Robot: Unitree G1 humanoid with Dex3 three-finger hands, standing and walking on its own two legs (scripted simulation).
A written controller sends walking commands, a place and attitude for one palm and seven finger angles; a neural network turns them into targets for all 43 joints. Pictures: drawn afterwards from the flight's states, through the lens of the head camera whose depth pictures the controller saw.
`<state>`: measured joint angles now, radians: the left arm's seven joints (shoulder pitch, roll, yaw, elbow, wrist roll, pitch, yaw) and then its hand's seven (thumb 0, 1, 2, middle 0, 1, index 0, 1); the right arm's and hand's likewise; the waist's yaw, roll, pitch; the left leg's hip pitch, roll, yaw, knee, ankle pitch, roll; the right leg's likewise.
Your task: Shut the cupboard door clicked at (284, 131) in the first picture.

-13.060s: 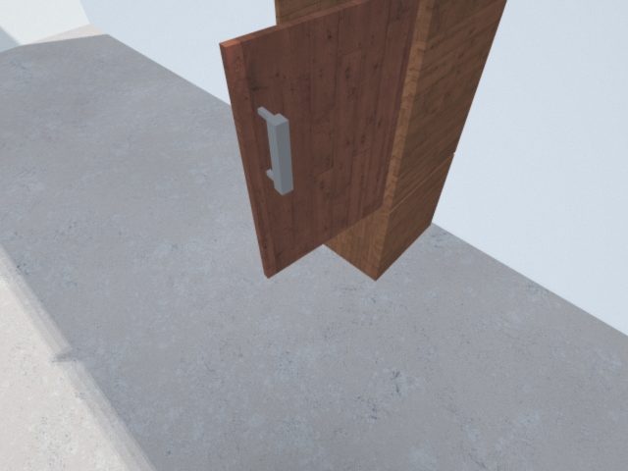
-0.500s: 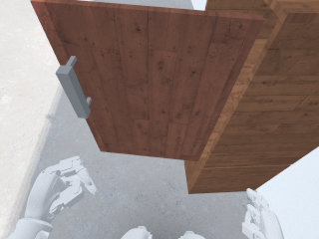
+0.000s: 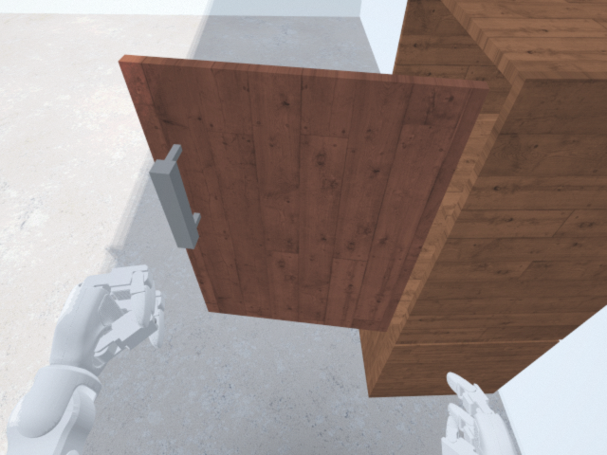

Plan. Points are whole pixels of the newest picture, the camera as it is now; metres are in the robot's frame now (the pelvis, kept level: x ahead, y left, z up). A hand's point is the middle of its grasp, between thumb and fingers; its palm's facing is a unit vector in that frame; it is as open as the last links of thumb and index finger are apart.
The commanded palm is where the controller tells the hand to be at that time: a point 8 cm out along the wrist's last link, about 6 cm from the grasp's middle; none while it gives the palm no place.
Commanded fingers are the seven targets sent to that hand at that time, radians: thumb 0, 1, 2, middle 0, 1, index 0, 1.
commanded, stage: raise the hand and make a fist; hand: left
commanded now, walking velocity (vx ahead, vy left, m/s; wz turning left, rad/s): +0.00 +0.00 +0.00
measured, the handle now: (182, 197) +0.44 +0.22 +0.10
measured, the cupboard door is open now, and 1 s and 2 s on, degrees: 81 81 81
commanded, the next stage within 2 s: bring the fist close to the handle in 0.30 s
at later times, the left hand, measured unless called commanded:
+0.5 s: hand (188, 337) +0.23 +0.15 +0.09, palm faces -0.03 -1.00 -0.06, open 3.1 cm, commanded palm +0.21 +0.22 +0.10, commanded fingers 0.00 0.90 0.90 -1.30 -1.50 -1.30 -1.50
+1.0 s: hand (179, 276) +0.30 +0.18 +0.10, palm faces -0.02 -1.00 -0.04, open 3.1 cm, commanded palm +0.27 +0.23 +0.10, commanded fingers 0.00 0.90 0.90 -1.30 -1.50 -1.30 -1.50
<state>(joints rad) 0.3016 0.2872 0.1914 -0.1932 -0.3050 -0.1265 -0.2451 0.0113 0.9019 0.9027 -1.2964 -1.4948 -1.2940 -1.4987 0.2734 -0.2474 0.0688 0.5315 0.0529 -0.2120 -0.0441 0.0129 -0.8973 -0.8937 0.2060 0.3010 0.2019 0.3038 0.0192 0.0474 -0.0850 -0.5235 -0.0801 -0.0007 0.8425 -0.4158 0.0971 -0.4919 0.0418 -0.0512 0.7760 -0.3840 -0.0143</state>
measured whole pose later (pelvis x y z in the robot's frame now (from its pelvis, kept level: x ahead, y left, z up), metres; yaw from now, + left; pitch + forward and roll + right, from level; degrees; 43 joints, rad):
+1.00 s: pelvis +0.01 -0.04 +0.00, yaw -1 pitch +7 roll -1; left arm 0.04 0.35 0.31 0.18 -0.34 -0.14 -0.35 0.01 0.90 0.90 -1.30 -1.50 -1.30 -1.50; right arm 0.27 -0.29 0.03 0.56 0.06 -0.18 -0.06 0.01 -0.90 -0.89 0.20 0.30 0.20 0.30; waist 0.00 0.03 -0.08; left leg -0.51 -0.05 0.00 0.80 -0.41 0.05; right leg -0.50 0.08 -0.04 0.76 -0.38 -0.06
